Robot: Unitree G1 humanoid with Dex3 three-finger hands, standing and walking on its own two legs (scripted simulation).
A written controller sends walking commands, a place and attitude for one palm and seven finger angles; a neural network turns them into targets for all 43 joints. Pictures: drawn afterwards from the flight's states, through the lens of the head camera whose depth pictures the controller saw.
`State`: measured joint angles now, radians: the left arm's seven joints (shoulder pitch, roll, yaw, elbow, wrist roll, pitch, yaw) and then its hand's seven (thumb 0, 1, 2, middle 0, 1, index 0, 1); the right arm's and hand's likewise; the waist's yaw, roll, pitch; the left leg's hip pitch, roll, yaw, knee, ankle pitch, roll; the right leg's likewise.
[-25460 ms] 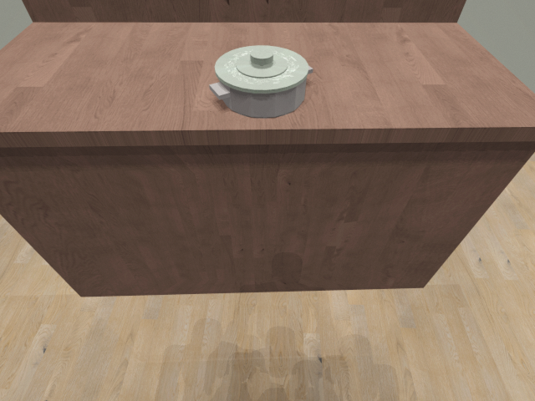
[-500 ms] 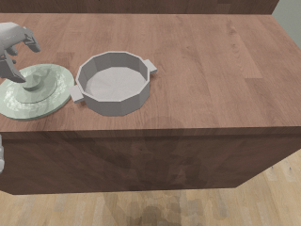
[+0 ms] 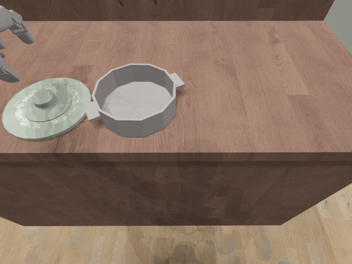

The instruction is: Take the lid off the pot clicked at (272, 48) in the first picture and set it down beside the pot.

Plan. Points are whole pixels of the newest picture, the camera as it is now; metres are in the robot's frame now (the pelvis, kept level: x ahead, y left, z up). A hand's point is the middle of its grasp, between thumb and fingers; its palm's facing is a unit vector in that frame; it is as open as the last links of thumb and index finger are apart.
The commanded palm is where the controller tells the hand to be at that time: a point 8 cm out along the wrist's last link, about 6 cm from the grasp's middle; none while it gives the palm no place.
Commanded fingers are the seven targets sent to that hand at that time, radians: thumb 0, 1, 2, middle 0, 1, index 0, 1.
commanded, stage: raise the empty hand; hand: left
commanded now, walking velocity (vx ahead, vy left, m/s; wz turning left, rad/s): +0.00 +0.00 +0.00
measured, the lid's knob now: (44, 98) +0.48 +0.32 +0.10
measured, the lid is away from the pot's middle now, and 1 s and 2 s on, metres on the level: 0.23 0.23 0.23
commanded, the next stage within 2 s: draw the hand back to the body in 0.10 s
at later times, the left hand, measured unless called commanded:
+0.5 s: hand (2, 61) +0.44 +0.32 +0.23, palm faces -0.21 -0.09 -0.97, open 11.0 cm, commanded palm +0.41 +0.32 +0.30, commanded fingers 0.00 -0.10 0.82 -0.43 -0.70 -0.43 -0.70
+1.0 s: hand (13, 43) +0.40 +0.24 +0.29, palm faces +0.41 -0.89 -0.23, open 10.8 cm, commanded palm +0.34 +0.29 +0.29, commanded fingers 0.00 0.18 0.84 -0.37 -0.59 -0.37 -0.59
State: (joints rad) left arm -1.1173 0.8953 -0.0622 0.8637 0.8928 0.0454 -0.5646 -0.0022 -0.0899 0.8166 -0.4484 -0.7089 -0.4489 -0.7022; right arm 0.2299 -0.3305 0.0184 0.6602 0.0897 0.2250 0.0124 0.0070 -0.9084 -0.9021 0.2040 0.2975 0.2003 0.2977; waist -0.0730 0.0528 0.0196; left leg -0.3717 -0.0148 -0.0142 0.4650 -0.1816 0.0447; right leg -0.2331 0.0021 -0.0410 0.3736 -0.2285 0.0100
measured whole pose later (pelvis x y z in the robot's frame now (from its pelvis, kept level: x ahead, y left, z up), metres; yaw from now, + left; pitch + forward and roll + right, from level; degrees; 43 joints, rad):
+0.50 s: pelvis +0.01 +0.00 +0.00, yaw -1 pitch +5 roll -1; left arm -0.93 0.92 0.04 0.70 0.87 0.05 -0.58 0.00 -0.09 0.82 -0.45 -0.71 -0.45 -0.70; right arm 0.25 -0.33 0.01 0.62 0.09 0.23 0.03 0.01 -0.91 -0.90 0.20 0.30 0.20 0.30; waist -0.08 0.06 0.01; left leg -0.35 -0.01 0.01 0.46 -0.19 0.05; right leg -0.23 0.00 -0.02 0.39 -0.24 0.01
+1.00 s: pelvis +0.01 -0.02 +0.01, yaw -3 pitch -2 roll -1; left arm -0.56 0.56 0.38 0.26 -0.04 -0.09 0.02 0.00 -0.02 0.82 -0.43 -0.68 -0.43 -0.67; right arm 0.18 -0.24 0.07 0.62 0.05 -0.01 -0.02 0.01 -0.91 -0.90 0.21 0.30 0.20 0.30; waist 0.01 0.01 0.05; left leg -0.17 0.02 0.04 0.37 -0.18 0.01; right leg -0.06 0.03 0.02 0.30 -0.21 -0.02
